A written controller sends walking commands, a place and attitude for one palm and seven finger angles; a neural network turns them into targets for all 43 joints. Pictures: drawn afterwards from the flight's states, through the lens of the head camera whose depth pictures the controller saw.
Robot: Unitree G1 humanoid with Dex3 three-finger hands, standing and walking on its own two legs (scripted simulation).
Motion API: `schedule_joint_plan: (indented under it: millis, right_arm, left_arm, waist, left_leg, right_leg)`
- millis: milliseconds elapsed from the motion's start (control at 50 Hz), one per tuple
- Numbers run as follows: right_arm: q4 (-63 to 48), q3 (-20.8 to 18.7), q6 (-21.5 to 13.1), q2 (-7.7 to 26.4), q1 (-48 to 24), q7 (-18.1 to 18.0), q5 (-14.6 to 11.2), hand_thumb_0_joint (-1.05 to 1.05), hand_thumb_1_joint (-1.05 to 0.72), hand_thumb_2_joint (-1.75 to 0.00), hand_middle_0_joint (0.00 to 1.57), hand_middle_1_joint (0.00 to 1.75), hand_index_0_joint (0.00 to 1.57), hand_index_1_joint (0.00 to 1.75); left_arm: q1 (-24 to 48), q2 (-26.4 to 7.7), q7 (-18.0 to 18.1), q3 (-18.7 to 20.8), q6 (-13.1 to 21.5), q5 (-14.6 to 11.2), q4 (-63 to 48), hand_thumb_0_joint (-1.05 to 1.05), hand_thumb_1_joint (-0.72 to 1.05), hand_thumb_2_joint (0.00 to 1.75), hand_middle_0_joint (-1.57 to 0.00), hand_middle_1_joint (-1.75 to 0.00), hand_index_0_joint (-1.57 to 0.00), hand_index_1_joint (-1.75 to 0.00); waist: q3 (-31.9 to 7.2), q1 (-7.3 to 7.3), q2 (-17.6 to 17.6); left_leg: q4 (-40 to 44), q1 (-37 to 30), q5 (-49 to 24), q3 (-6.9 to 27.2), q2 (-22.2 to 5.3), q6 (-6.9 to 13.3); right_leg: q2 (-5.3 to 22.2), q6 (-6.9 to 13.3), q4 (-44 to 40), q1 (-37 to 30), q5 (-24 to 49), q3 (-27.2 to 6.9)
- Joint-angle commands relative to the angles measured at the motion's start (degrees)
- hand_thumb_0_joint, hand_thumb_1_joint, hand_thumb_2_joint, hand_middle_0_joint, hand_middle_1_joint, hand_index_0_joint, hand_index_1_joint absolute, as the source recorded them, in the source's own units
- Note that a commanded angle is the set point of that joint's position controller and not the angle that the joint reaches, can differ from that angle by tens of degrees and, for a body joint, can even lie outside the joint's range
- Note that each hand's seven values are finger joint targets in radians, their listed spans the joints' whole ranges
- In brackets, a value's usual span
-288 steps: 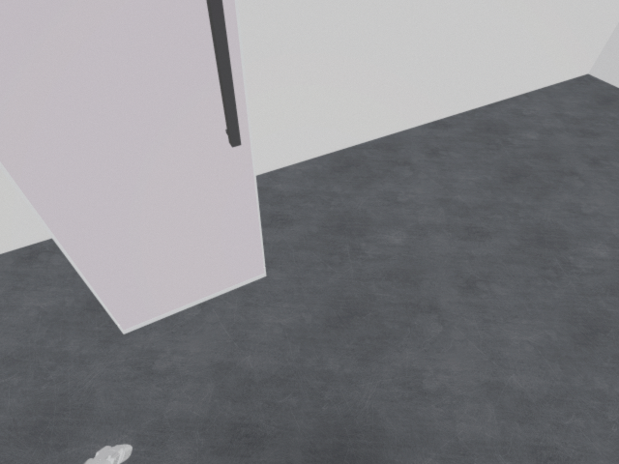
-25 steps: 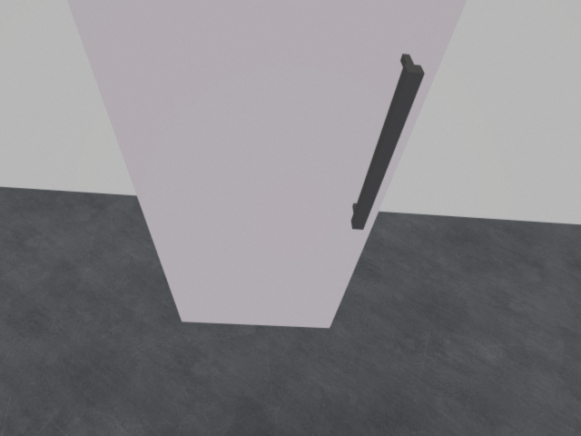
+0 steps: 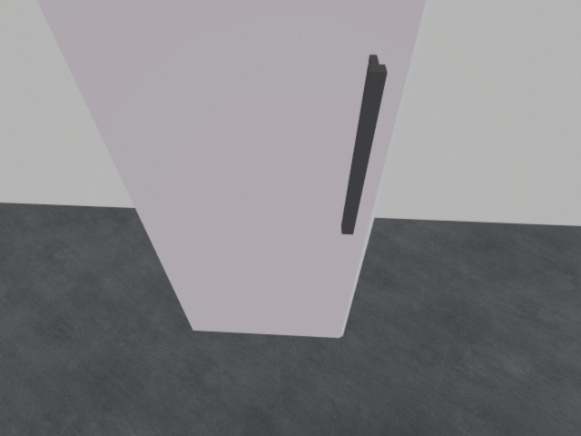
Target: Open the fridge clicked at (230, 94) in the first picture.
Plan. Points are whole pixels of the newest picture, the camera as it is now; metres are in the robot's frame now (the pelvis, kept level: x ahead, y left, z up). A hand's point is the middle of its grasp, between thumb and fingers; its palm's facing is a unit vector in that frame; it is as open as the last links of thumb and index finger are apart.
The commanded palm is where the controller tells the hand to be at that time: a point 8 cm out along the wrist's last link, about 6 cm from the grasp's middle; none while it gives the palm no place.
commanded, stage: come to a stop and stand still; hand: right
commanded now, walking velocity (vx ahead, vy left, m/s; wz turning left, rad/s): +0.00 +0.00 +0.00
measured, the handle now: (358, 158) +0.53 -0.08 +0.11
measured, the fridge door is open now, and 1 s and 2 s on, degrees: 0 0 0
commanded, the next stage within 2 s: look again from close up in 0.78 s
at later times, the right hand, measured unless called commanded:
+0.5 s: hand out of the picture -0.06 -0.14 -0.18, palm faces +0.04 +0.99 -0.16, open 7.4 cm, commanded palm none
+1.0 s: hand out of the picture -0.06 -0.13 -0.18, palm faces +0.04 +0.98 -0.19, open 7.4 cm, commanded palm none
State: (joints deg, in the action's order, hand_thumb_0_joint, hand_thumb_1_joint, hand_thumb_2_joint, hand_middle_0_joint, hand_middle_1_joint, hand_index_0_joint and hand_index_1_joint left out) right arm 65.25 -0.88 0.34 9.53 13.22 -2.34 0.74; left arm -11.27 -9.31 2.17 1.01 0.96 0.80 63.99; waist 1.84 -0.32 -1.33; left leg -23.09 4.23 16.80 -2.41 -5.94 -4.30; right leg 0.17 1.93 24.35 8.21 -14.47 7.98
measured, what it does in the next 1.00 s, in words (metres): stands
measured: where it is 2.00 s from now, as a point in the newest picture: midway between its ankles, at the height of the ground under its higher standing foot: outside the picture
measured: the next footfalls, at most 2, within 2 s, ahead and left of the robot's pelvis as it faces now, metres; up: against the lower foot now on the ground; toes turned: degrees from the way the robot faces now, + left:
none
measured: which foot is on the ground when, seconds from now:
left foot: down 0.00-1.00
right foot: down 0.00-1.00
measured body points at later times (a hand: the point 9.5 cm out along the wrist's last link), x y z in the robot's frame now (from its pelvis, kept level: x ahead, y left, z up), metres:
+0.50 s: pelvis -0.03 +0.01 +0.00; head -0.02 +0.02 +0.45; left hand -0.06 +0.23 -0.16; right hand -0.06 -0.19 -0.16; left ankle -0.05 +0.16 -0.74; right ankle -0.01 -0.09 -0.74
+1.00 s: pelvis -0.04 +0.03 -0.01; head -0.03 +0.03 +0.44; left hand -0.04 +0.24 -0.17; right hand -0.06 -0.19 -0.16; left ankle -0.05 +0.16 -0.74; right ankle -0.01 -0.09 -0.74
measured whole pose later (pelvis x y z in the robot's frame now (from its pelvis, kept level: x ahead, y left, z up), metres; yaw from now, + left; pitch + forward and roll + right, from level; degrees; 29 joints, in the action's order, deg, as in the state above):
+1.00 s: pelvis -0.04 +0.03 -0.01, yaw -2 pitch -1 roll +1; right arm 64.5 0.5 -1.3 6.6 18.1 -2.6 1.1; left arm -17.5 -8.8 0.3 0.7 0.8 1.2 62.2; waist 1.8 1.2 1.9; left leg -28.4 10.6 16.4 -4.8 -3.3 -1.5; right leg 3.1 0.2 30.1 15.7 -13.1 5.1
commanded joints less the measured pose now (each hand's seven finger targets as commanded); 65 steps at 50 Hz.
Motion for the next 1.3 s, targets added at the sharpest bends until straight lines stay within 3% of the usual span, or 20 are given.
schedule_joint_plan:
  millis: [0,120,400,820,840,860,880,900,920,940,1000,1060,1120,1280]
  right_arm:
    - [-0.66,-0.35,-0.15,4.49,4.68,0.07,0.05,0.00,-0.90,-0.90,0.20,0.30,0.20,0.30]
    - [-0.94,-0.29,-0.25,5.28,4.24,0.08,0.02,0.00,-0.90,-0.90,0.20,0.30,0.20,0.30]
    - [0.06,0.05,-0.65,3.27,7.01,-0.13,-0.02,0.00,-0.90,-0.90,0.20,0.30,0.20,0.30]
    - [0.31,-0.05,-1.26,2.18,9.55,-0.23,0.27,0.00,-0.90,-0.90,0.20,0.30,0.20,0.30]
    - [0.14,-0.12,-1.28,2.30,9.32,-0.19,0.24,0.00,-0.90,-0.90,0.20,0.30,0.20,0.30]
    - [0.11,0.82,-2.70,3.91,10.83,-2.02,1.20,0.00,-0.90,-0.90,0.20,0.30,0.20,0.30]
    - [-2.54,0.11,-3.10,6.04,8.38,-1.50,0.53,0.00,-0.90,-0.90,0.20,0.30,0.20,0.30]
    - [-3.49,0.10,-2.90,5.34,6.54,-0.96,0.54,0.00,-0.90,-0.90,0.20,0.30,0.20,0.30]
    - [-3.70,-0.05,-3.26,5.01,6.46,-0.72,0.59,0.00,-0.90,-0.90,0.20,0.30,0.20,0.30]
    - [-3.92,0.05,-3.11,4.87,7.15,-0.54,0.32,0.00,-0.90,-0.90,0.20,0.30,0.20,0.30]
    - [-4.23,0.36,-2.26,3.80,7.42,-0.20,0.32,0.00,-0.90,-0.90,0.20,0.30,0.20,0.30]
    - [-4.88,0.35,-2.13,4.03,6.84,-0.07,0.37,0.00,-0.90,-0.90,0.20,0.30,0.20,0.30]
    - [-5.60,0.24,-1.85,4.82,6.30,-0.03,0.43,0.00,-0.90,-0.90,0.20,0.30,0.20,0.30]
    - [-6.63,-0.15,-1.71,6.35,6.18,0.10,0.17,0.00,-0.90,-0.90,0.20,0.30,0.20,0.30]
  left_arm:
    - [-3.99,-6.13,-0.04,0.64,0.36,-0.08,-0.43,0.00,0.90,0.90,-0.20,-0.30,-0.20,-0.30]
    - [-5.08,-6.39,-0.35,0.43,0.38,-0.15,0.28,0.00,0.90,0.90,-0.20,-0.30,-0.20,-0.30]
    - [-8.41,-3.79,-0.47,0.59,-0.10,-0.31,1.73,0.00,0.90,0.90,-0.20,-0.30,-0.20,-0.30]
    - [-8.44,-3.28,-0.40,0.90,-0.21,-0.28,1.11,0.00,0.90,0.90,-0.20,-0.30,-0.20,-0.30]
    - [-8.62,-3.09,-0.41,0.87,-0.14,-0.28,1.01,0.00,0.90,0.90,-0.20,-0.30,-0.20,-0.30]
    - [-3.94,-5.10,-1.29,-0.01,0.94,-0.28,-3.32,0.00,0.90,0.90,-0.20,-0.30,-0.20,-0.30]
    - [-6.91,-2.31,-1.65,0.24,0.24,-0.23,-4.60,0.00,0.90,0.90,-0.20,-0.30,-0.20,-0.30]
    - [-7.79,-2.86,-1.70,0.42,0.15,0.10,-3.91,0.00,0.90,0.90,-0.20,-0.30,-0.20,-0.30]
    - [-9.82,-3.15,-1.90,0.15,0.78,0.58,-3.83,0.00,0.90,0.90,-0.20,-0.30,-0.20,-0.30]
    - [-9.97,-3.46,-1.79,0.10,0.91,0.46,-4.09,0.00,0.90,0.90,-0.20,-0.30,-0.20,-0.30]
    - [-8.64,-4.22,-1.42,0.18,0.62,0.23,-5.52,0.00,0.90,0.90,-0.20,-0.30,-0.20,-0.30]
    - [-8.91,-4.70,-1.39,0.07,0.67,0.28,-5.92,0.00,0.90,0.90,-0.20,-0.30,-0.20,-0.30]
    - [-8.94,-5.10,-1.43,-0.03,0.61,0.28,-5.70,0.00,0.90,0.90,-0.20,-0.30,-0.20,-0.30]
    - [-7.83,-5.53,-1.36,-0.26,0.61,0.24,-5.14,0.00,0.90,0.90,-0.20,-0.30,-0.20,-0.30]
  waist:
    - [1.57,-0.34,1.94]
    - [2.04,-0.43,1.10]
    - [4.40,0.31,0.75]
    - [5.32,0.32,0.74]
    - [5.00,0.47,0.68]
    - [5.16,-1.05,-1.61]
    - [0.29,2.10,-1.21]
    - [1.78,2.23,1.88]
    - [-0.81,2.29,6.71]
    - [-1.88,1.91,8.07]
    - [1.33,1.00,3.58]
    - [3.13,0.83,-0.85]
    - [4.65,0.63,-0.34]
    - [2.71,0.24,-0.93]
  left_leg:
    - [3.04,3.93,-10.17,0.08,-1.86,2.76]
    - [4.07,3.45,-9.24,0.49,-1.98,2.88]
    - [5.83,6.51,-4.86,1.57,-1.37,3.61]
    - [6.44,10.29,-2.37,2.44,-0.87,4.13]
    - [6.32,9.92,-2.66,2.44,-0.92,4.16]
    - [4.31,9.57,-20.07,5.34,-3.38,4.99]
    - [4.52,10.04,-5.30,5.14,-4.61,6.17]
    - [3.57,13.11,4.46,4.03,-2.90,6.71]
    - [0.54,11.93,0.75,2.11,-1.78,6.86]
    - [-0.88,10.31,0.26,1.61,-0.72,6.64]
    - [-1.62,10.73,2.37,0.93,0.48,6.34]
    - [-1.48,11.53,1.18,1.10,0.15,6.02]
    - [-1.28,11.85,1.38,0.88,0.04,5.76]
    - [-0.33,10.73,-1.83,1.64,-0.77,5.68]
  right_leg:
    - [7.97,-0.97,-6.12,-1.75,19.56,-7.26]
    - [7.63,-1.00,-7.37,-0.83,15.26,-7.35]
    - [6.66,-1.29,-8.59,1.35,3.20,-6.96]
    - [6.78,-1.55,-6.65,1.89,1.68,-6.75]
    - [6.67,-1.52,-6.67,2.19,2.00,-6.81]
    - [7.45,-2.85,5.82,8.34,9.92,-6.20]
    - [5.05,-2.29,3.90,5.07,-0.96,-6.30]
    - [4.95,-1.82,2.54,4.84,-1.12,-6.28]
    - [5.41,-1.71,2.64,4.88,4.23,-6.93]
    - [5.93,-1.27,1.49,5.58,4.63,-7.65]
    - [6.29,-0.37,-0.96,9.10,-0.37,-8.95]
    - [6.00,-0.28,-1.02,9.02,1.65,-8.45]
    - [5.94,-0.27,-1.86,9.24,1.45,-8.32]
    - [5.81,-0.61,-1.12,6.81,5.07,-6.80]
